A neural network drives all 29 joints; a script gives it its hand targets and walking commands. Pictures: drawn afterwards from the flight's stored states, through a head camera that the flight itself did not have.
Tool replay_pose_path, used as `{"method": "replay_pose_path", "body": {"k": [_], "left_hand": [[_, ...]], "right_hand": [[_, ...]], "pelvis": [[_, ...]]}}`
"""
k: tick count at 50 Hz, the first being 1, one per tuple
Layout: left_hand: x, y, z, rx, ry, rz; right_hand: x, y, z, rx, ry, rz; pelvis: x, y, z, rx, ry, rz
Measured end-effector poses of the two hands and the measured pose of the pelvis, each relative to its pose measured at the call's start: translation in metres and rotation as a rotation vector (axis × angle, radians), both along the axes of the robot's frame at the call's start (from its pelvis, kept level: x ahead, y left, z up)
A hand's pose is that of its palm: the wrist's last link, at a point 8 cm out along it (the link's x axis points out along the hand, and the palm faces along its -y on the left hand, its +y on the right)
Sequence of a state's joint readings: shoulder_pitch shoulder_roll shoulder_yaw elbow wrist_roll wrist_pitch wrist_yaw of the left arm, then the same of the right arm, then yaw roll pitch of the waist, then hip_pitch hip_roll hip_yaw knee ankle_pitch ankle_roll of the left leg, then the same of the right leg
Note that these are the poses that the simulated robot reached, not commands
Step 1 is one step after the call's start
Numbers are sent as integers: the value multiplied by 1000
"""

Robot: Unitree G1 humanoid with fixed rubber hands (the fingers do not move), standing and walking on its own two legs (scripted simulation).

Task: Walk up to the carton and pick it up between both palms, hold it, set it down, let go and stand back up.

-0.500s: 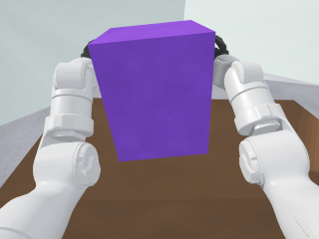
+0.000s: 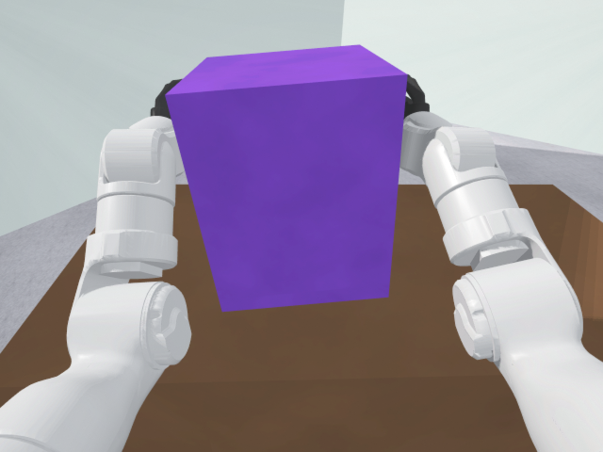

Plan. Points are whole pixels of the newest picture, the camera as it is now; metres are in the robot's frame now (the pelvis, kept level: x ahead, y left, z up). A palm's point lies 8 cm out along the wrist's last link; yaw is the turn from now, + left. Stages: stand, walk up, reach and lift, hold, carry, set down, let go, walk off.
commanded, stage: hold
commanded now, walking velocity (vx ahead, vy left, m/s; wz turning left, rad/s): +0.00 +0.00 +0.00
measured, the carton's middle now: (293, 172) +0.36 -0.01 +0.28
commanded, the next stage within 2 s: none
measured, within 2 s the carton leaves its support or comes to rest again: neither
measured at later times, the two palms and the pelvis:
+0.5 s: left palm (166, 135) +0.37 +0.14 +0.32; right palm (416, 129) +0.36 -0.15 +0.33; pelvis +0.00 +0.00 +0.00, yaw +0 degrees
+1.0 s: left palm (167, 138) +0.37 +0.14 +0.32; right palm (413, 131) +0.37 -0.15 +0.33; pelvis +0.00 +0.00 +0.00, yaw +0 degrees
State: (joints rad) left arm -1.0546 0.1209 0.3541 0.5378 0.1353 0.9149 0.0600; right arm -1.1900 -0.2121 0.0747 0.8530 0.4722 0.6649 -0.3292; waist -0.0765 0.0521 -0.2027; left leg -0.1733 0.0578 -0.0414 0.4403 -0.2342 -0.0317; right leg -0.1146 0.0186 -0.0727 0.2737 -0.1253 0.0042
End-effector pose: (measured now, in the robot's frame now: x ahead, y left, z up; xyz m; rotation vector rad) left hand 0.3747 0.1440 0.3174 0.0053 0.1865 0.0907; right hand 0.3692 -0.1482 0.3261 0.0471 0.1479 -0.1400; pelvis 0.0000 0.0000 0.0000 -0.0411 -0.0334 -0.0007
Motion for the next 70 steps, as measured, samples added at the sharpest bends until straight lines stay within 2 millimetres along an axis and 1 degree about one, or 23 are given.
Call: {"method": "replay_pose_path", "body": {"k": [10,15,24,34,39,51,65,70], "left_hand": [[-3,-3,-1,-2,4,-3],[-6,-4,3,-9,-11,0],[-8,-2,5,-10,3,2],[-2,-2,10,-10,11,3],[-1,-1,10,3,-2,4],[-2,0,-1,-9,4,-2],[-4,2,6,6,-12,5],[-2,2,5,-17,4,3]], "right_hand": [[-4,-3,0,8,6,-5],[-6,-3,6,14,-8,-5],[-8,-2,6,3,9,-3],[-3,-2,7,13,20,-4],[-1,-1,6,4,9,2],[-4,0,2,-3,18,-6],[-4,3,4,15,6,-1],[-4,2,3,4,23,-6]], "pelvis": [[0,0,0,1,-8,-1],[-1,0,0,1,-9,-4],[-4,-2,0,4,-4,-5],[-5,-3,0,7,13,-3],[-3,-3,0,4,10,1],[0,-1,0,0,-4,-1],[-1,2,0,0,-3,0],[-2,2,0,2,-1,-3]]}}
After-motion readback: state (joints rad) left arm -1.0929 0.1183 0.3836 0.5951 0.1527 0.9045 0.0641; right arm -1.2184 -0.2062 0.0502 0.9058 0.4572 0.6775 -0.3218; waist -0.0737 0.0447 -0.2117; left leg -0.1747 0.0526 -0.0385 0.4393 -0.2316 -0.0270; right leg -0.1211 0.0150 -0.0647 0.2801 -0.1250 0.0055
